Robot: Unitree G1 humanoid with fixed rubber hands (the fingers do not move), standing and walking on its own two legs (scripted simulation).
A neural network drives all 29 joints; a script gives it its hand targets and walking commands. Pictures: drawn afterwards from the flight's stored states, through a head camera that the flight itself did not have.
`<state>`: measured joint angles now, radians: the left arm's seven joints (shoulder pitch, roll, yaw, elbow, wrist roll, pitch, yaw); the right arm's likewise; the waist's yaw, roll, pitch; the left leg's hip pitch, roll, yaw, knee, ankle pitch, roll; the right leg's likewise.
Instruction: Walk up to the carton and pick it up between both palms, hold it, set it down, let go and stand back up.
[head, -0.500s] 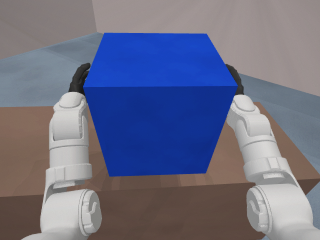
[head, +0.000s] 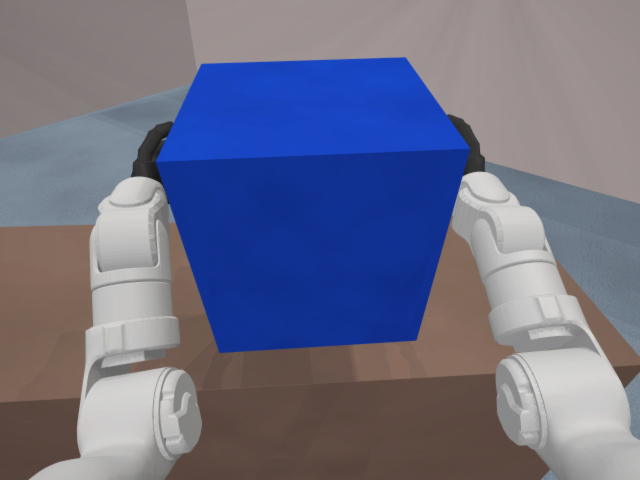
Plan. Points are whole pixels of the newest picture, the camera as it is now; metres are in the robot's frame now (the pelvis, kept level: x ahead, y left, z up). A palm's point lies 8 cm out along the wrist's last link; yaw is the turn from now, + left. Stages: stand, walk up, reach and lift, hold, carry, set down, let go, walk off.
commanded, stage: hold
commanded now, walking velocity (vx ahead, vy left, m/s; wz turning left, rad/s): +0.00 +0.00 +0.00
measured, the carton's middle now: (311, 206) +0.42 +0.00 +0.19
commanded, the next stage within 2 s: none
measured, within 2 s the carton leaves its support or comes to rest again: neither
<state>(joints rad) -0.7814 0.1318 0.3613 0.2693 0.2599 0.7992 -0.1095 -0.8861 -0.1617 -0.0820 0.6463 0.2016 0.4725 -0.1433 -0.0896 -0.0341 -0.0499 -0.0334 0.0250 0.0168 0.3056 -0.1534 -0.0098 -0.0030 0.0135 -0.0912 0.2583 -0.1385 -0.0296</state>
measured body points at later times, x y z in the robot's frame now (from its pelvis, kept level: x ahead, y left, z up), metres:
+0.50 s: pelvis +0.00 +0.00 +0.00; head -0.08 +0.02 +0.44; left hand +0.37 +0.19 +0.27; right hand +0.38 -0.17 +0.29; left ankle +0.02 +0.12 -0.75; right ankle +0.01 -0.10 -0.75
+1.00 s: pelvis +0.00 +0.00 +0.00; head -0.08 +0.02 +0.44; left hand +0.38 +0.19 +0.28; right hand +0.38 -0.18 +0.29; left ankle +0.02 +0.12 -0.75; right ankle +0.01 -0.10 -0.75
